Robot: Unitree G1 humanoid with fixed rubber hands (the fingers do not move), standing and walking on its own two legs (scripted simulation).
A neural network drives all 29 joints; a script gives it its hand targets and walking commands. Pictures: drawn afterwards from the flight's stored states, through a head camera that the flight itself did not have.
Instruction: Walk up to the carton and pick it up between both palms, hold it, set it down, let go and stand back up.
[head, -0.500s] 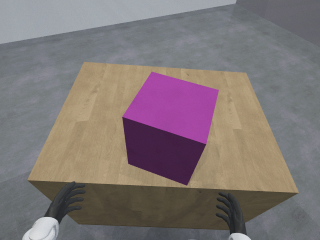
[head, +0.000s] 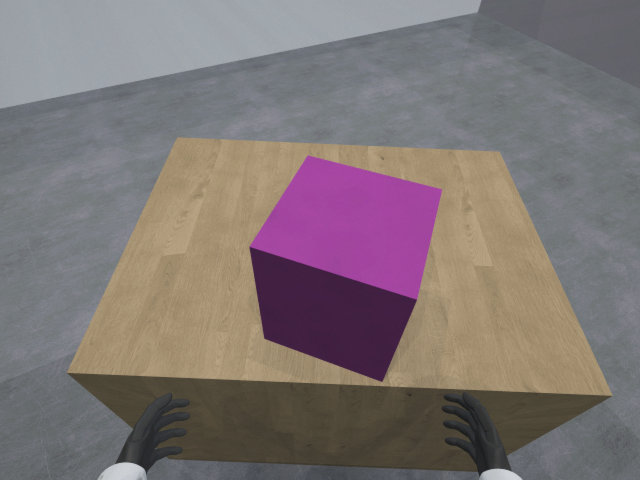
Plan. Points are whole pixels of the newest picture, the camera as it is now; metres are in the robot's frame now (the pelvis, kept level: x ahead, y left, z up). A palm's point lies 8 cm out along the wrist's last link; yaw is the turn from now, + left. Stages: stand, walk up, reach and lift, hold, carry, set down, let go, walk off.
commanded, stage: set down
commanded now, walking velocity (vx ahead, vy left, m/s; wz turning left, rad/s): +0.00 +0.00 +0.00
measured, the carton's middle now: (345, 270) +0.41 -0.04 -0.02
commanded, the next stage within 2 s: let go in 0.08 s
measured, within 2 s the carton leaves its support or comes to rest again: neither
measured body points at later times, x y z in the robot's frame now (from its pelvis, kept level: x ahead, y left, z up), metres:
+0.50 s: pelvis -0.01 -0.01 +0.00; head -0.01 -0.01 +0.45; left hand +0.16 +0.22 -0.09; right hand +0.15 -0.23 -0.09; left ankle -0.04 +0.10 -0.74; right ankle +0.02 -0.13 -0.74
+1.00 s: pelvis -0.03 -0.03 +0.00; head -0.05 -0.05 +0.45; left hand +0.03 +0.23 -0.12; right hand +0.03 -0.28 -0.15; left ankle -0.04 +0.10 -0.74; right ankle +0.02 -0.13 -0.74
